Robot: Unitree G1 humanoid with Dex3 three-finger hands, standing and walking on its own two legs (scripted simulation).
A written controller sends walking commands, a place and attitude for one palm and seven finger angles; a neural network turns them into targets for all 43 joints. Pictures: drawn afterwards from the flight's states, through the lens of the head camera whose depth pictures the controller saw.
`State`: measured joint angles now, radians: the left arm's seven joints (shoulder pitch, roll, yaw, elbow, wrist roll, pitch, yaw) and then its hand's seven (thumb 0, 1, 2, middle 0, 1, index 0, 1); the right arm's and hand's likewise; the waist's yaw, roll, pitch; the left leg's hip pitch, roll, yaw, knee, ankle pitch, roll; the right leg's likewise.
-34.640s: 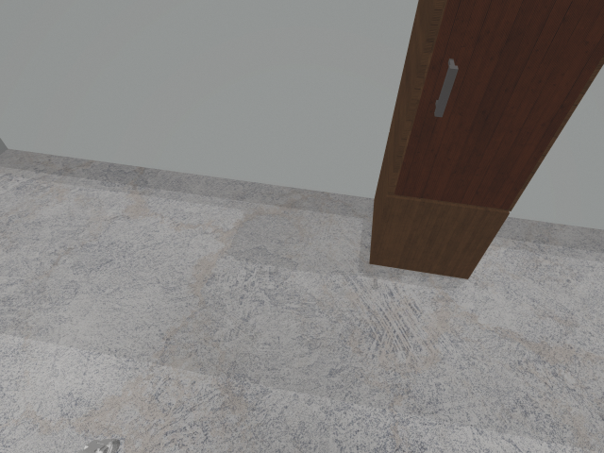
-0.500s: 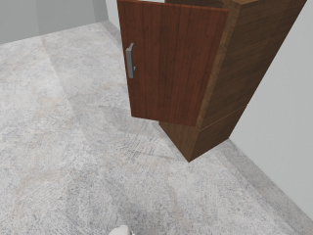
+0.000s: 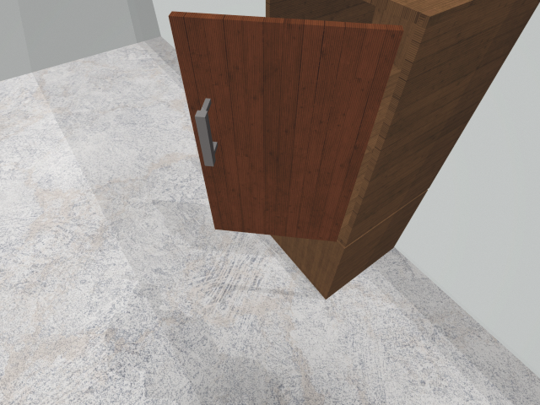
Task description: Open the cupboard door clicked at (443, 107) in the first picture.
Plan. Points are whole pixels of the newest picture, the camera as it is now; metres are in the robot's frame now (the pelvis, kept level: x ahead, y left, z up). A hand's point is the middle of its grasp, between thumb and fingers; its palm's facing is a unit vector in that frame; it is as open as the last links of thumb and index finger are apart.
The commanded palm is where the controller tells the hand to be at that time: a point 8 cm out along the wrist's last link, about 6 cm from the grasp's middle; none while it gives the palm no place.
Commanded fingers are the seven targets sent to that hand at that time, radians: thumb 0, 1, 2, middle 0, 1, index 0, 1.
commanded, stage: come to a stop and stand still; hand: left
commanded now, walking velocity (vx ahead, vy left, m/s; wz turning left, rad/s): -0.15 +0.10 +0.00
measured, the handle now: (208, 133) +0.58 +0.16 +0.05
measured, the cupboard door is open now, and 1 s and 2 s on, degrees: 47 47 47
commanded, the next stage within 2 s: look again from close up in 1.92 s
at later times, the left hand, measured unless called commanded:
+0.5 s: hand out of the picture +0.03 +0.23 -0.16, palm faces +0.01 -0.96 -0.26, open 7.3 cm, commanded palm none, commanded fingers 0.00 0.90 0.90 -0.20 -0.30 -0.20 -0.30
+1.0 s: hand out of the picture +0.00 +0.25 -0.14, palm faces +0.00 -0.94 -0.33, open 7.3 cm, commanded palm none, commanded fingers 0.00 0.90 0.90 -0.20 -0.30 -0.20 -0.30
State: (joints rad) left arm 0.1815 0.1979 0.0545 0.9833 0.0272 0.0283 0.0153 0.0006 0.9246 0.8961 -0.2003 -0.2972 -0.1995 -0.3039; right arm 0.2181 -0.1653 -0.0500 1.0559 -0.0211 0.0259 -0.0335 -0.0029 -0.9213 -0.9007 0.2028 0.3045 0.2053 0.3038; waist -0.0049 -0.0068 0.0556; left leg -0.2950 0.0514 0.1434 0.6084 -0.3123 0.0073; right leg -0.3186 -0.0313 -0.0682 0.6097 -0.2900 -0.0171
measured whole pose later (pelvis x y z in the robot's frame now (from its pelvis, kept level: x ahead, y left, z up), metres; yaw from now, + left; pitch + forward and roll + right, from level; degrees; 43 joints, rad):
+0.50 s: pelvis -0.02 +0.04 +0.00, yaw -1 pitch +0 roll +1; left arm 0.28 0.19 0.03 0.92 0.03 0.04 0.02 0.00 0.91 0.90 -0.20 -0.30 -0.20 -0.30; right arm 0.26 -0.17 -0.04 0.86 -0.03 -0.01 -0.03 0.00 -0.91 -0.90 0.20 0.30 0.20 0.30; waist 0.00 0.01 0.01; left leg -0.27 -0.02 0.11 0.60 -0.34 0.05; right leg -0.32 -0.03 -0.04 0.63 -0.30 -0.02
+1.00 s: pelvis -0.06 +0.01 +0.01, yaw +0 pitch -3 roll +1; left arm 0.24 0.27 0.02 1.03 0.02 0.00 0.01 0.00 0.91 0.90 -0.20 -0.30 -0.20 -0.30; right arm 0.29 -0.32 -0.04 1.05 -0.03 -0.01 -0.01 0.00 -0.91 -0.90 0.20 0.30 0.20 0.30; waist -0.02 0.02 -0.01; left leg -0.20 -0.01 0.08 0.42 -0.18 0.02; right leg -0.25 -0.01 -0.07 0.47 -0.18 -0.05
